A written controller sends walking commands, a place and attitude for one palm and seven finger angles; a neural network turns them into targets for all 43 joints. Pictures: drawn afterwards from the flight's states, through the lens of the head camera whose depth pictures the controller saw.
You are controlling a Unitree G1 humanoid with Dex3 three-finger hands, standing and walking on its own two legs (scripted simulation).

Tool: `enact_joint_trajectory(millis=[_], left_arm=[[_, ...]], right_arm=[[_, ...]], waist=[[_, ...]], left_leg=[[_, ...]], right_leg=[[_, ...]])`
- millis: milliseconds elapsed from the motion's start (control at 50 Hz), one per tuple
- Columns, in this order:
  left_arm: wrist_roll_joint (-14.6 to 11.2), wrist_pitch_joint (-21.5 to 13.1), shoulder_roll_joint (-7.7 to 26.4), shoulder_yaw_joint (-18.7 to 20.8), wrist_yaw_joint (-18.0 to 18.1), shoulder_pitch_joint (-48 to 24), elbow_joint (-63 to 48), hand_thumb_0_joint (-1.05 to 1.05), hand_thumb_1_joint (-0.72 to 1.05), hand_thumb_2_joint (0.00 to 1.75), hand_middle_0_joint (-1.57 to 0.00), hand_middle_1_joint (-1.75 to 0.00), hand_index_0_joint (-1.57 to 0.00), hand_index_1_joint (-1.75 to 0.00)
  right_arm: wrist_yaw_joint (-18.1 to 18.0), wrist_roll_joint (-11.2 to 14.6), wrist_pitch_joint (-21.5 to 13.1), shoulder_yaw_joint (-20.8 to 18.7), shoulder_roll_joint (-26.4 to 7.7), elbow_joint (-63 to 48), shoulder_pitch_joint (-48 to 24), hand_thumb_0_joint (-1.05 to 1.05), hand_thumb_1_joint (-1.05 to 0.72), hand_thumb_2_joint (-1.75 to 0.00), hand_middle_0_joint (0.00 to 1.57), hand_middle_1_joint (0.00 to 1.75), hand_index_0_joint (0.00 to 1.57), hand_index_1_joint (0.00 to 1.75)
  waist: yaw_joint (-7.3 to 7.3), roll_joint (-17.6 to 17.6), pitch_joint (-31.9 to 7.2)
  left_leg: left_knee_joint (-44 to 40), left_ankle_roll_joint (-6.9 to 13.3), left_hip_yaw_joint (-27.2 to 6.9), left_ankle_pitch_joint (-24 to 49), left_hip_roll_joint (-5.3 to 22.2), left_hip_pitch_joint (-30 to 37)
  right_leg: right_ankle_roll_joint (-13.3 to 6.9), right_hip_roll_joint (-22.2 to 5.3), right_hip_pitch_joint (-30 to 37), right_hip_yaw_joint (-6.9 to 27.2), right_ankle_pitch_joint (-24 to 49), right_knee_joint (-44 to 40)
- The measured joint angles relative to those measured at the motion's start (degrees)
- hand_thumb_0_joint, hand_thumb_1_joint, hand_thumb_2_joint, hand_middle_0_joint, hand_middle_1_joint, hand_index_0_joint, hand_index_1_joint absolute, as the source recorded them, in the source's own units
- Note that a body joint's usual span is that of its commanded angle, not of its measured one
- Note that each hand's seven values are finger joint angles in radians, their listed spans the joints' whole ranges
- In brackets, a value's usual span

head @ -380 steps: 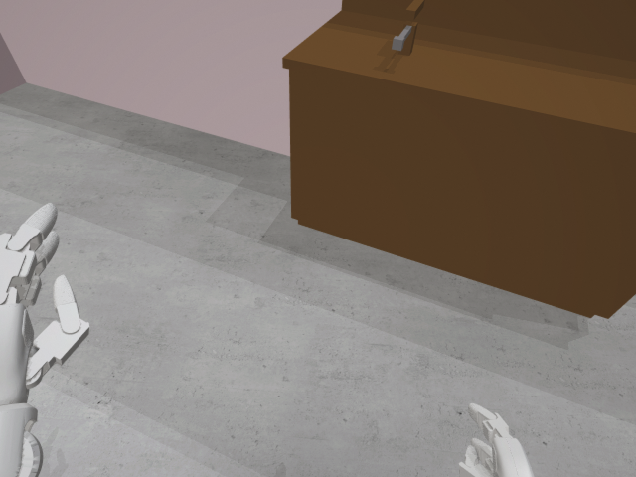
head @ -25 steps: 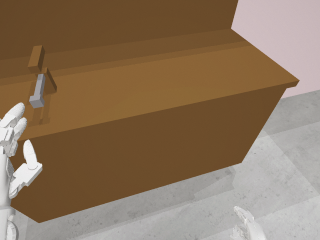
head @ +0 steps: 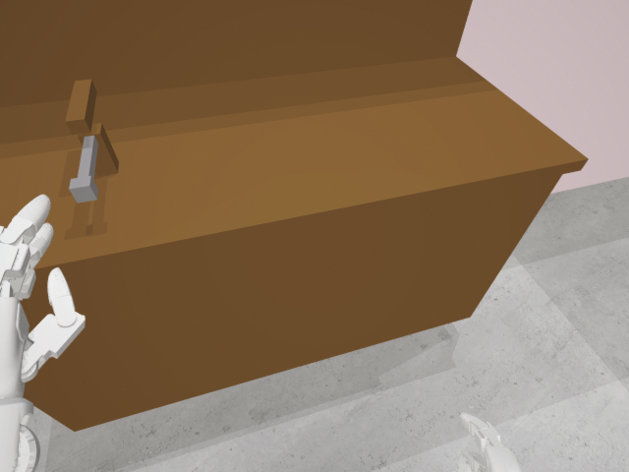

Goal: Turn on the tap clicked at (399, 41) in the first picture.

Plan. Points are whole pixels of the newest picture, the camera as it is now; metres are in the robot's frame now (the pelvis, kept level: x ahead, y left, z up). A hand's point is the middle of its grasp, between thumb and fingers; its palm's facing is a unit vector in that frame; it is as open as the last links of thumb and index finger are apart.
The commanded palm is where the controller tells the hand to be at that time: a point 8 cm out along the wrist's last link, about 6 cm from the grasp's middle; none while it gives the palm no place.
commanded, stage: look again from close up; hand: left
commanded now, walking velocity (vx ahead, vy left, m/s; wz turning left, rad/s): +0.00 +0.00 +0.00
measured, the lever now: (84, 189) +0.46 +0.38 +0.09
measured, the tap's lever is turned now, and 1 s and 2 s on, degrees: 0 0 0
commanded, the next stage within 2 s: shuffle to correct the standing spot in 0.40 s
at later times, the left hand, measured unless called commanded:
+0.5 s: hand (68, 254) +0.29 +0.29 +0.15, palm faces +0.38 -0.84 -0.38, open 7.4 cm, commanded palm +0.22 +0.31 +0.18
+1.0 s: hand (65, 229) +0.32 +0.30 +0.17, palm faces +0.42 -0.84 -0.34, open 7.4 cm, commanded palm +0.26 +0.33 +0.18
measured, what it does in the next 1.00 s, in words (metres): shifts its weight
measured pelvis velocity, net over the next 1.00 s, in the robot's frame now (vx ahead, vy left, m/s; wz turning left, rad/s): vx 0.09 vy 0.05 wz -0.01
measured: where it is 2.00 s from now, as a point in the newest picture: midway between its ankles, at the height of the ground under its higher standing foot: outside the picture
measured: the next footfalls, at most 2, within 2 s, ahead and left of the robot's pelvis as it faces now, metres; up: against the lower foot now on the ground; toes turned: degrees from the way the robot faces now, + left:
right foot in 1.72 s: +0.22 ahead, -0.03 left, +0.00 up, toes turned +2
left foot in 1.94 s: +0.18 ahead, +0.18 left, +0.00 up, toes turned +0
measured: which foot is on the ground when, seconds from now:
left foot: down 0.00-1.00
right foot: down 0.00-1.00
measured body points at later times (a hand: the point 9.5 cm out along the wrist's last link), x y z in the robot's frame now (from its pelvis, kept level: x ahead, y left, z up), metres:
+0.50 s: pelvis +0.06 +0.04 +0.00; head +0.10 +0.07 +0.45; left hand +0.27 +0.33 +0.17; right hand +0.23 -0.18 -0.07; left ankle +0.08 +0.11 -0.73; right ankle +0.04 -0.10 -0.73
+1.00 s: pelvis +0.09 +0.05 -0.01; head +0.10 +0.07 +0.44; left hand +0.29 +0.34 +0.18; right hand +0.27 -0.18 -0.08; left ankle +0.08 +0.11 -0.73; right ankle +0.04 -0.10 -0.73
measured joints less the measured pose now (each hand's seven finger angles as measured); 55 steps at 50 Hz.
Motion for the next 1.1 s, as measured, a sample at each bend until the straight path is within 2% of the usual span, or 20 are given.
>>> enact_joint_trajectory(millis=[80,120,140,180,220,240,300,340,380,520,600,720,860,960,1100], left_arm=[[0.03,0.14,-0.44,0.09,0.06,-0.74,0.53,0.02,0.89,0.9,-0.21,-0.3,-0.21,-0.3],[3.08,-0.18,5.18,2.64,-2.99,-9.3,3.26,0.02,0.89,0.9,-0.21,-0.3,-0.21,-0.3],[3.14,-1.56,8.12,4.28,-3.72,-15.07,6.43,0.02,0.89,0.9,-0.22,-0.3,-0.22,-0.3],[1.25,-2.87,9.79,7.31,-3.72,-21.42,11.18,0.02,0.89,0.9,-0.22,-0.3,-0.22,-0.3],[-0.65,-2.26,7.54,8.72,-3.17,-19.49,10.52,0.02,0.89,0.9,-0.21,-0.3,-0.21,-0.3],[-1.04,-1.94,5.82,8.2,-3.1,-16.68,8.97,0.02,0.9,0.9,-0.2,-0.3,-0.21,-0.3],[-0.51,-1.46,1.75,3.64,-4.04,-6.63,4.18,0.02,0.9,0.9,-0.2,-0.3,-0.2,-0.3],[0.15,-1.28,1.16,1.17,-4.87,-1.91,2.6,0.02,0.9,0.9,-0.2,-0.3,-0.2,-0.3],[0.41,-1.29,1.48,0.35,-5.18,-0.17,2.42,0.02,0.9,0.9,-0.21,-0.3,-0.21,-0.3],[-0.08,-1.5,1.95,4.05,-2.7,-5.8,1.05,0.02,0.89,0.9,-0.21,-0.3,-0.21,-0.3],[-0.28,-2.12,1.24,4.03,-2.07,-6.24,-1.37,0.02,0.89,0.9,-0.21,-0.3,-0.21,-0.3],[-0.76,-1.42,1.9,2.83,-2.72,-2.95,-0.59,0.02,0.89,0.9,-0.21,-0.3,-0.21,-0.3],[-1.37,-0.63,1.91,3.62,-2.34,-2.71,-0.29,0.02,0.89,0.9,-0.21,-0.3,-0.21,-0.3],[-1.27,-1.45,1.12,3.63,-1.85,-3.73,-0.29,0.02,0.89,0.9,-0.21,-0.3,-0.21,-0.3],[-1.27,-1.77,0.78,3.78,-1.87,-4.06,0.94,0.02,0.89,0.9,-0.21,-0.3,-0.21,-0.3]], right_arm=[[0.07,0.02,0.19,0.33,0.34,-0.14,-0.52,0.01,-0.9,-0.89,0.2,0.3,0.2,0.3],[-0.09,-0.23,-1.46,-0.42,0.71,-0.54,0.3,0.01,-0.9,-0.89,0.2,0.3,0.2,0.3],[0.08,-0.12,-2.23,-0.3,0.59,0.19,-0.05,0.01,-0.9,-0.89,0.2,0.3,0.2,0.3],[1.42,0.65,-2.67,-0.11,0.05,0.6,-1.34,0.01,-0.9,-0.89,0.2,0.3,0.2,0.3],[2.97,1.45,-2.88,-0.36,-0.68,-0.79,-2.01,0.02,-0.9,-0.89,0.2,0.3,0.2,0.3],[3.5,1.72,-3.09,-0.55,-0.97,-1.78,-1.98,0.02,-0.9,-0.89,0.2,0.3,0.2,0.3],[3.82,1.8,-3.46,-0.62,-1.15,-4.15,-1.25,0.02,-0.9,-0.89,0.2,0.3,0.2,0.3],[3.29,1.43,-3.32,-0.35,-0.7,-4.83,-0.69,0.01,-0.9,-0.89,0.2,0.3,0.2,0.3],[2.71,1.01,-3.18,-0.07,-0.16,-5.06,-0.09,0.01,-0.9,-0.89,0.2,0.3,0.2,0.3],[2.67,-0.07,-3.55,0.71,0.11,-3.72,-1.02,0.02,-0.9,-0.89,0.2,0.3,0.2,0.3],[3.55,-0.21,-2.96,0.44,0.12,-3.67,-3.0,0.02,-0.9,-0.89,0.2,0.3,0.2,0.3],[3.18,0.16,-0.74,-0.15,0.22,-5.02,-4.09,0.01,-0.9,-0.89,0.21,0.3,0.2,0.3],[2.55,0.64,0.11,-0.47,-0.47,-4.94,-2.58,0.01,-0.9,-0.89,0.2,0.3,0.2,0.3],[2.55,0.85,0.52,-0.62,-0.78,-3.84,-1.52,0.01,-0.9,-0.89,0.2,0.3,0.2,0.3],[2.37,1.02,0.8,-0.85,-0.46,-3.28,-0.62,0.01,-0.9,-0.89,0.2,0.3,0.2,0.3]], waist=[[0.31,0.0,-0.37],[2.71,-0.83,1.0],[3.54,-1.22,1.68],[3.94,-1.48,2.39],[2.83,-0.83,2.18],[2.12,-0.47,1.86],[0.49,-0.27,0.61],[0.02,-1.0,0.24],[0.14,-2.02,0.31],[1.77,-3.82,1.68],[1.28,-3.61,0.76],[-0.07,-2.66,-1.37],[0.34,-2.21,-1.61],[0.69,-1.58,-2.04],[-0.29,-0.88,-2.07]], left_leg=[[-0.59,0.24,0.03,-0.32,-0.24,0.26],[1.19,0.48,-0.19,-1.36,-0.13,-0.89],[1.54,0.43,-0.56,-0.83,-0.19,-1.28],[1.77,0.57,-0.01,-0.77,-0.29,-1.22],[1.04,1.17,1.4,-1.35,-0.51,-0.42],[0.43,1.52,2.12,-1.54,-0.78,0.07],[-1.27,2.25,3.78,-2.06,-1.65,1.32],[-2.0,2.61,4.22,-2.4,-2.03,2.0],[-2.24,2.88,4.15,-2.83,-2.29,2.41],[-1.06,3.02,3.04,-4.89,-2.62,2.77],[0.14,3.25,3.06,-6.27,-2.67,2.5],[3.45,3.73,3.04,-9.26,-2.85,1.93],[7.0,4.09,2.68,-12.03,-3.34,2.03],[9.3,4.19,2.57,-13.52,-3.32,1.47],[10.53,4.68,2.88,-14.42,-3.74,1.44]], right_leg=[[0.31,-0.09,0.3,0.2,-1.39,-0.45],[0.54,-0.04,0.09,-0.1,1.67,-0.64],[0.21,-0.11,-0.38,-0.5,0.86,0.34],[0.08,-0.29,-0.84,0.08,-0.6,1.36],[0.79,-0.57,-0.65,1.49,-0.75,0.85],[1.18,-0.85,-0.51,2.19,-0.71,0.51],[1.98,-1.7,-0.11,3.82,-1.06,-0.35],[2.32,-2.04,0.41,4.26,-1.39,-0.93],[2.53,-2.25,0.99,4.19,-1.75,-1.36],[3.0,-2.53,2.8,3.09,-2.97,-2.36],[3.2,-2.61,2.94,3.12,-3.8,-2.06],[3.44,-2.96,2.62,3.13,-6.52,0.81],[2.81,-3.58,2.43,2.8,-9.65,5.44],[3.71,-3.7,2.44,2.72,-11.11,6.71],[2.41,-4.16,1.62,3.01,-12.31,9.53]])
